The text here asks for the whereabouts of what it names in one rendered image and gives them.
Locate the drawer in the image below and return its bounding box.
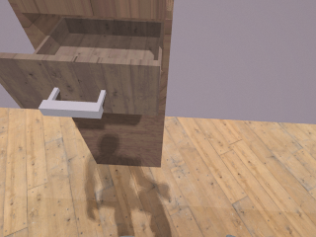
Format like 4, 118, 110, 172
0, 17, 164, 116

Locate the cabinet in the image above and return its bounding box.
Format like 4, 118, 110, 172
8, 0, 174, 168

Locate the handle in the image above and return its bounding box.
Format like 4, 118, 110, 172
39, 87, 107, 119

